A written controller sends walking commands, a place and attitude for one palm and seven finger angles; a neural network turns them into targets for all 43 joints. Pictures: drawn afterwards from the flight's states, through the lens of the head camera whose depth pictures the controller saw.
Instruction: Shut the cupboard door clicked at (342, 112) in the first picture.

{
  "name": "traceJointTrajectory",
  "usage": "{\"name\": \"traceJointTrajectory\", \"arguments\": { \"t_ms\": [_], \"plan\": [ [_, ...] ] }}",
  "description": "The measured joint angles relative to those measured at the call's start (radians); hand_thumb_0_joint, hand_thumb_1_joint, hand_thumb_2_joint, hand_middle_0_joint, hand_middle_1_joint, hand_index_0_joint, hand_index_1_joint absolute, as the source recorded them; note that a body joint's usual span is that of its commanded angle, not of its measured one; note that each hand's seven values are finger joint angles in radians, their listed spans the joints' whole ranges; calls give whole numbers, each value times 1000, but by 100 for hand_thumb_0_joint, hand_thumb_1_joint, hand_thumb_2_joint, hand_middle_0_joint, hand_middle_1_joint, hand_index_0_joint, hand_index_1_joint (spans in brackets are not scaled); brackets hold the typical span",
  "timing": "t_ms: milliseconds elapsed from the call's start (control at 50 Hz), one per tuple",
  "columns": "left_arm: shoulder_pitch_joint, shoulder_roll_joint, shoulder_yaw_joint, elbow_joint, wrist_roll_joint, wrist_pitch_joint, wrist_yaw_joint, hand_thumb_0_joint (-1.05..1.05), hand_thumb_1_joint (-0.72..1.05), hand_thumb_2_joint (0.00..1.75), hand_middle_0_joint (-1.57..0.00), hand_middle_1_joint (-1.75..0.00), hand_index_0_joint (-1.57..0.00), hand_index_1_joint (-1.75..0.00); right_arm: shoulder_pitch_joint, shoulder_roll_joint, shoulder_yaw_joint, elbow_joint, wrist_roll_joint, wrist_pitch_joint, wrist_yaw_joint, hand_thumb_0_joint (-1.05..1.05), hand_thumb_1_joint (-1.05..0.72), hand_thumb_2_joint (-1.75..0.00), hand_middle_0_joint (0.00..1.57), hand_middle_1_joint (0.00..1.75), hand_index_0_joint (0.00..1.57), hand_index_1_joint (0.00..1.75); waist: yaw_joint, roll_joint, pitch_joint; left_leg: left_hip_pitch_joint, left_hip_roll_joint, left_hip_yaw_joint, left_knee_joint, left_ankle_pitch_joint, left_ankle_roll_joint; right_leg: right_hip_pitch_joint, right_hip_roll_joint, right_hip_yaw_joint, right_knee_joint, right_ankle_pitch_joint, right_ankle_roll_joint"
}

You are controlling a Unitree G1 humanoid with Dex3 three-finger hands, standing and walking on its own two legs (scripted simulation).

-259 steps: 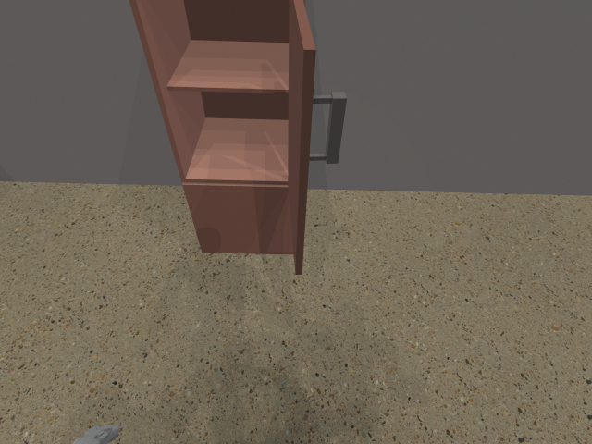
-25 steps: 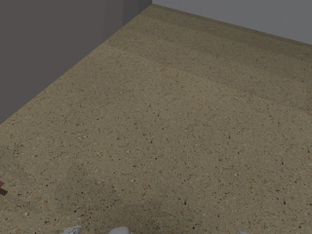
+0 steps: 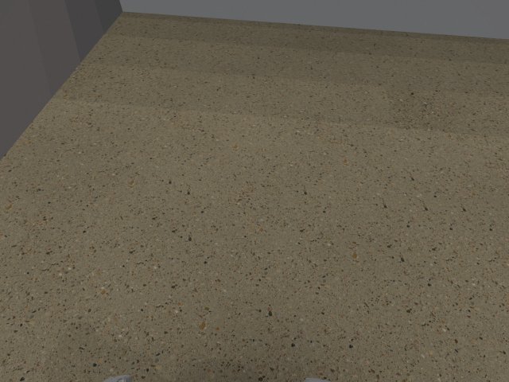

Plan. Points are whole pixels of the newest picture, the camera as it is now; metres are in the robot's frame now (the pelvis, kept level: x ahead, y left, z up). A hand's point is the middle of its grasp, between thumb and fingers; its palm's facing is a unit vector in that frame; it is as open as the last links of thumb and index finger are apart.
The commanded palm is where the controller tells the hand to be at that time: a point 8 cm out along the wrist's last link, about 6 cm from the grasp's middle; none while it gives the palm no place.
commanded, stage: walk around to get in front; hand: left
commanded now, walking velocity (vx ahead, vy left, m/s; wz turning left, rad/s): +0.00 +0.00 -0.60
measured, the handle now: out of the picture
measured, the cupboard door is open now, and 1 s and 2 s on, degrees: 95 95 95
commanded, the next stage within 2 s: none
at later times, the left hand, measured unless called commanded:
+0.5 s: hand out of the picture +0.12 +0.17 -0.17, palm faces -0.20 -0.96 -0.20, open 7.4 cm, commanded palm none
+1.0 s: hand (175, 357) +0.18 +0.15 -0.16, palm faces -0.56 -0.81 -0.19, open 7.4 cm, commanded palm none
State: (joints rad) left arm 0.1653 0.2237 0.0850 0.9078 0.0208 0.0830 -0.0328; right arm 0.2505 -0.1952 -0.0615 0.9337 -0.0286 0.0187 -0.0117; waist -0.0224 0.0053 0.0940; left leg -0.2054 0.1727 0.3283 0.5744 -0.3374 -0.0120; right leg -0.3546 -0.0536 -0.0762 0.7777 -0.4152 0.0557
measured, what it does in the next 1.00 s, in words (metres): steps on the spot, turning right: right foot, then left foot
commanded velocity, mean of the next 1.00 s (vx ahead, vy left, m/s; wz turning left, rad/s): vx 0.05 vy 0.00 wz -0.60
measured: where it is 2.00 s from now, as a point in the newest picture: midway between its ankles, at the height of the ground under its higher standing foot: (332, 373)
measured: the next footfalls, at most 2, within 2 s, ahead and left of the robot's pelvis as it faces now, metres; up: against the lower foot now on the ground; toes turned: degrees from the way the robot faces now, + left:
right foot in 0.04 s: +0.04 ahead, -0.13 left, +0.00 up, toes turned -8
left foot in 0.54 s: +0.08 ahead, +0.10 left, +0.00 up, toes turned -14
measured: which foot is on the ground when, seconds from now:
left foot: down 0.00-0.04, up 0.06-0.52, down 0.54-1.00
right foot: up 0.00-0.02, down 0.04-0.54, up 0.56-1.00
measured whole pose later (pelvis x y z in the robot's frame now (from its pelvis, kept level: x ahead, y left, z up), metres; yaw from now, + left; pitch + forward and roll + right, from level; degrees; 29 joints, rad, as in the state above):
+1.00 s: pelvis +0.00 +0.03 +0.01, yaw -36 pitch +1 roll -1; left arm 0.20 0.23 0.10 0.94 0.03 0.10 -0.04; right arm 0.30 -0.17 -0.05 0.95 -0.03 0.00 -0.02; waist -0.03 -0.01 0.06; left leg -0.19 0.14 0.34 0.48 -0.29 0.02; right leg -0.41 -0.08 -0.05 0.92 -0.41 0.07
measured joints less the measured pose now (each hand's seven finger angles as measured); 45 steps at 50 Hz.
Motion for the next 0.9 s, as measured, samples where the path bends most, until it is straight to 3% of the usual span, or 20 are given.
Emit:
{"name": "traceJointTrajectory", "arguments": {
  "t_ms": [40,60,120,180,260,360,480,540,600,660,720,800,900],
  "plan": [
    [-7,-4,-7,-15,1,-18,1,1,91,90,-20,-30,-20,-30,14,-16,-7,5,2,4,3,1,-90,-89,20,30,21,30,-3,15,-5,-23,24,20,68,-35,-20,60,9,-16,-139,86,-22],
    [-14,-10,-10,-16,4,-33,5,1,91,90,-20,-30,-20,-30,17,-28,-11,10,5,10,5,1,-90,-89,20,30,21,30,-2,35,-3,-50,41,-1,136,-69,-32,61,26,-18,-150,88,-47],
    [-25,-24,-22,-23,-3,-55,23,1,90,90,-20,-30,-20,-30,8,-49,-17,19,9,45,-3,1,-90,-89,20,30,21,30,-11,60,3,-171,-3,-164,406,-190,-50,53,48,-8,-129,69,-91],
    [-16,-24,-21,-26,-8,-57,38,0,90,90,-20,-30,-20,-30,-13,-46,-15,20,8,55,-3,1,-91,-89,20,30,20,30,-2,43,-1,-248,-36,-238,541,-125,-65,78,62,24,-192,107,-99],
    [3,-21,-28,-17,-9,-57,38,0,90,90,-20,-30,-20,-30,-50,-38,-13,-2,6,47,0,1,-91,-89,20,30,20,30,1,22,-11,-290,-50,-288,534,-44,-83,99,85,68,-265,156,-107],
    [20,-23,-32,-8,-5,-54,32,0,90,90,-20,-30,-20,-30,-89,-34,-8,-21,8,40,-3,1,-91,-89,20,30,20,30,17,6,-20,-276,-69,-310,439,-40,-90,102,110,116,-294,181,-104],
    [43,-13,-24,-3,1,-42,34,1,90,90,-21,-30,-20,-30,-128,-22,1,-47,19,31,-10,1,-91,-90,20,30,20,30,46,-24,-23,-190,-116,-305,236,-86,-73,79,130,179,-279,188,-79],
    [53,5,-15,0,-4,-27,35,1,90,90,-21,-30,-20,-30,-127,-11,10,-68,24,12,-13,1,-91,-89,20,30,20,30,48,-45,-33,-100,-136,-293,30,4,-51,44,142,211,-234,175,-52],
    [48,31,2,7,-4,-8,32,1,90,90,-20,-30,-20,-30,-118,10,29,-76,15,-1,-12,1,-91,-89,20,30,20,30,54,-81,-23,-87,-136,-244,19,34,33,-44,143,204,3,-3,-35],
    [57,45,18,11,7,-2,17,1,90,90,-20,-30,-20,-30,-93,22,40,-78,9,2,-16,1,-90,-89,20,30,21,30,52,-76,-23,-54,-112,-206,-30,50,52,-128,123,150,274,-10,-12],
    [68,56,28,9,8,-2,7,1,90,90,-20,-30,-20,-30,-69,30,42,-69,8,0,-18,1,-90,-89,20,30,21,30,52,-69,-26,-30,-99,-171,-79,74,56,-162,84,132,416,48,8],
    [81,57,34,19,6,3,6,1,91,90,-20,-30,-20,-30,-35,39,37,-54,10,-8,-19,1,-90,-89,20,30,21,30,44,-59,-31,-13,-84,-120,-106,80,60,-148,38,125,431,75,28],
    [72,40,29,31,4,15,5,1,91,90,-20,-30,-20,-30,3,43,26,-25,8,-11,-15,1,-90,-89,20,30,21,30,25,-44,-31,-1,-62,-52,-105,69,55,-104,-2,90,325,49,35]
  ]
}}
